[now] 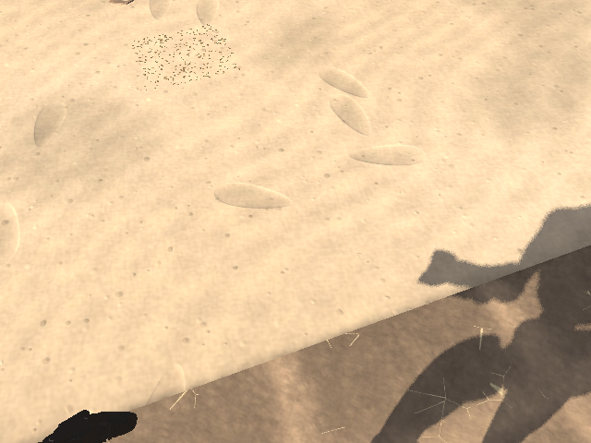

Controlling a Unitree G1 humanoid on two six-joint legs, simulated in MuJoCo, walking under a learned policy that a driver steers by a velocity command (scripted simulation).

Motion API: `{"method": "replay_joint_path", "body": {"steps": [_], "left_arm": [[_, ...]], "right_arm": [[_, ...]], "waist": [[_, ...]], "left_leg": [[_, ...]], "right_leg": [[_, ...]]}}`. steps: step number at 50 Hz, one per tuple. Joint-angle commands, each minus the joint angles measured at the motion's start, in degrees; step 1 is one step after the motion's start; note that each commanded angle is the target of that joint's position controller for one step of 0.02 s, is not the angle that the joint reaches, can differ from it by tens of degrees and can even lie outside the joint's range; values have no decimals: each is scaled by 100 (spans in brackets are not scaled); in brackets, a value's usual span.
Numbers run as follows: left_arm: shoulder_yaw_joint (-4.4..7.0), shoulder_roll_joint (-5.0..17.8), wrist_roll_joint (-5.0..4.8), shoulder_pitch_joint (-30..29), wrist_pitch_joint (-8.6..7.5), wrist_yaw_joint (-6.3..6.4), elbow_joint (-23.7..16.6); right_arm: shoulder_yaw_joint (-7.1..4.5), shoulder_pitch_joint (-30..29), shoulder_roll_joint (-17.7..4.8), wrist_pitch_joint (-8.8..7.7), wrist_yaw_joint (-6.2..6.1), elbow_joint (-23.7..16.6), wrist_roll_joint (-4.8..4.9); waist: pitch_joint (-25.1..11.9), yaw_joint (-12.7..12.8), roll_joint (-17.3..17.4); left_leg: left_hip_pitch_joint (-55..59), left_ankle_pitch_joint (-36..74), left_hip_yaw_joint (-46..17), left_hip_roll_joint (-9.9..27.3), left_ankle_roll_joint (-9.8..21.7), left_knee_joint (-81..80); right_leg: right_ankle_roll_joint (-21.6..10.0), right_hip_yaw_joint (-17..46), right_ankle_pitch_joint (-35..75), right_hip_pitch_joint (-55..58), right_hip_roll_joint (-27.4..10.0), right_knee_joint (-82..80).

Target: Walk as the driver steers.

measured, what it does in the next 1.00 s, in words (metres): steps on the spot: right foot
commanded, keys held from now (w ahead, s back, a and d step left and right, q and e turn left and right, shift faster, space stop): q+shift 0.36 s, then e+shift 0.64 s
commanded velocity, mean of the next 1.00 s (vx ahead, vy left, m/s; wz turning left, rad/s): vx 0.00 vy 0.00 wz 0.05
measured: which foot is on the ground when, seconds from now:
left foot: down 0.00-0.94, up 0.96-1.00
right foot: down 0.00-0.26, up 0.28-0.90, down 0.92-1.00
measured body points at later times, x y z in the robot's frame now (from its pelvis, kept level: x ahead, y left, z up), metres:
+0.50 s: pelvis +0.03 +0.09 +0.02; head +0.05 +0.10 +0.46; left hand +0.03 +0.40 -0.09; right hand +0.30 -0.10 -0.06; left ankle +0.02 +0.16 -0.73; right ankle +0.09 -0.06 -0.66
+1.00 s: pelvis +0.10 +0.01 +0.01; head +0.13 +0.00 +0.46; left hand +0.27 +0.28 -0.07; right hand +0.25 -0.29 -0.07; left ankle +0.02 +0.15 -0.70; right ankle +0.13 -0.08 -0.73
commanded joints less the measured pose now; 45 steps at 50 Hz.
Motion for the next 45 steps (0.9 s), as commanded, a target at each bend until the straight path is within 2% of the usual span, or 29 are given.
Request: {"method": "replay_joint_path", "body": {"steps": [1,2,3,4,6,7,9,11,12,13,14,15,16,17,18,20,22,23,25,28,29,31,33,34,36,38,41,43,45], "left_arm": [[444,1006,13,557,-69,294,-374],[448,982,70,503,-96,307,-323],[453,910,136,571,-147,357,-245],[451,815,137,607,-201,416,-156],[483,902,134,157,-279,471,-154],[528,1047,182,1,-283,481,-179],[615,1351,307,26,-174,479,-183],[601,1373,362,-30,-90,428,-214],[540,1222,370,243,-99,385,-94],[425,825,364,705,-112,343,-15],[215,249,319,981,-182,367,-501],[210,403,167,516,-236,327,-362],[286,685,89,-32,-225,374,-369],[423,1058,191,87,-226,420,-223],[452,1148,316,290,-207,430,-87],[372,1094,362,724,-72,329,173],[299,917,240,1151,91,115,523],[268,837,203,1302,141,-1,674],[161,531,173,1564,170,-253,971],[105,451,22,1129,48,-502,926],[168,683,-6,908,-25,-448,812],[242,1082,70,586,-183,-223,548],[114,843,166,492,-268,1,514],[104,799,212,555,-276,70,545],[132,759,348,683,-236,73,638],[65,441,424,791,-125,-99,702],[-5,237,234,527,61,-500,620],[41,368,90,520,92,-641,595],[171,596,12,525,15,-706,554]], "right_arm": [[-178,-466,-656,-100,-56,-594,-58],[-120,-286,-444,-59,-2,-516,-146],[-121,-267,-432,-13,1,-511,-183],[-122,-326,-434,29,-11,-517,-194],[-123,-356,-391,75,52,-505,-231],[-68,-477,-263,99,170,-499,-217],[-44,-692,-227,118,483,-544,-60],[-199,-544,-537,61,646,-513,135],[-328,-475,-780,-18,592,-539,120],[-525,-109,-1303,-82,466,-546,39],[-695,443,-2189,-111,330,-753,20],[-646,807,-1747,-279,216,-502,-209],[-622,686,-1473,-409,157,-387,-215],[-537,333,-1191,-394,126,-459,-103],[-439,-57,-989,-325,115,-530,33],[-394,-854,-960,-171,99,-884,106],[-375,-1067,-958,-162,53,-1087,41],[-326,-1206,-846,-176,44,-1176,26],[-110,-1649,-378,-215,115,-1319,158],[-139,-1238,-684,-70,316,-1198,214],[-252,-978,-983,-43,320,-1122,229],[-506,-179,-1395,-48,186,-863,246],[-480,209,-1120,-85,-95,-730,150],[-431,54,-908,-117,-238,-754,90],[-326,-653,-556,-211,-390,-885,39],[-363,-1410,-675,-264,-485,-1055,-44],[-527,-1163,-1033,-172,-579,-1014,-206],[-597,-1042,-1151,-107,-585,-974,-234],[-559,-1092,-1089,-68,-599,-914,-201]], "waist": [[-416,494,-707],[-331,406,-1085],[-157,420,-1004],[-44,407,-711],[-54,263,-583],[-130,342,-656],[-184,474,-746],[-263,341,-658],[-422,305,-528],[-791,222,139],[-1968,282,1132],[-1223,-66,246],[-459,-188,396],[-419,-20,497],[-368,234,439],[-306,591,238],[-470,596,244],[-446,619,201],[-341,747,41],[-55,292,-50],[-49,130,23],[-170,-218,301],[-71,-426,595],[-61,-357,628],[-26,46,369],[32,397,149],[-14,162,189],[-77,121,238],[-158,243,212]], "left_leg": [[-957,555,-388,60,596,-83],[-1032,-321,50,-120,302,606],[-1291,-1253,-158,195,170,1319],[-1439,-1555,-240,383,105,1641],[-1126,-1063,137,350,-80,1212],[-769,-710,377,248,-158,870],[-248,7,740,63,-185,226],[678,967,782,-191,71,-568],[1266,1631,669,-297,357,-753],[2218,3793,-45,248,996,-961],[3948,5703,-2926,2084,2734,-1157],[3652,4921,-2995,2173,2535,-1158],[2862,4204,-2351,1708,2024,-1279],[2478,3777,-2127,1479,1850,-1419],[1971,3464,-1975,1335,1702,-1554],[987,3116,-1529,1265,1498,-1871],[576,2906,-1127,1135,1397,-1946],[319,2613,-891,1002,1246,-1932],[-112,1679,-380,595,630,-1616],[131,-15,-803,794,361,-1154],[508,-172,-1126,961,484,-1133],[1894,348,-1896,1586,1347,-1195],[2545,1328,-2253,2250,2088,-1423],[2484,1704,-2235,2468,2267,-1572],[1860,1784,-1497,2182,1993,-1946],[1211,1632,-390,1542,1422,-2080],[1608,1757,129,1527,1173,-2134],[1971,1888,279,1680,1106,-1939],[1779,1462,583,1620,821,-1494]], "right_leg": [[-1597,1456,1862,1480,-1689,-1272],[-1893,1795,2362,1527,-2318,-1628],[-1823,1892,2517,1576,-2749,-1814],[-1595,1691,2633,1643,-2803,-1896],[-1031,676,2717,1583,-2280,-1895],[-827,206,2791,1464,-2009,-1831],[-637,-295,2808,1317,-1816,-1682],[-429,-570,2283,889,-1816,-1174],[-163,-757,1660,613,-1681,-704],[372,-1179,707,113,-1228,274],[960,-1115,-2236,-1075,-217,1643],[961,124,-2630,-1821,-261,2158],[898,321,-2326,-2103,-400,2819],[820,331,-2061,-2124,-451,3249],[716,451,-1683,-1937,-516,3267],[705,306,-929,-1348,-670,2993],[804,87,-183,-920,-659,3078],[880,50,112,-737,-714,3012],[1099,65,548,-262,-1029,2079],[1139,-61,955,-268,-1060,755],[1012,-108,1082,-576,-956,634],[657,-42,836,-1852,-892,800],[486,173,-366,-2814,-982,1546],[460,235,-1031,-2921,-997,2227],[448,200,-1232,-2323,-1007,2795],[432,-210,-546,-1295,-912,1938],[409,-371,83,-978,-798,1021],[332,-347,407,-821,-749,408],[22,-451,1358,-148,-476,-388]]}}
Velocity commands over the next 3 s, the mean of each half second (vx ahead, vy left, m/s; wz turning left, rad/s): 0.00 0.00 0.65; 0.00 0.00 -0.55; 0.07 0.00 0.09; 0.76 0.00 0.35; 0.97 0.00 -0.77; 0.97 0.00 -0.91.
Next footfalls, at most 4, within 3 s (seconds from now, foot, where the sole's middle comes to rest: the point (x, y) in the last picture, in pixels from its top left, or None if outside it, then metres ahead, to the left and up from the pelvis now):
0.92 right None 0.17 -0.09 -0.77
1.72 left None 0.32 0.24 -0.77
2.24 right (184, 372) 0.70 0.29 -0.80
2.54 left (90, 301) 0.95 0.58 -0.85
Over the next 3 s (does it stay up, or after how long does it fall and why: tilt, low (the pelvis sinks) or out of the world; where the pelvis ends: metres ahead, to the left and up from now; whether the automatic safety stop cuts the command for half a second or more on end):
stays up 1.16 0.31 -0.11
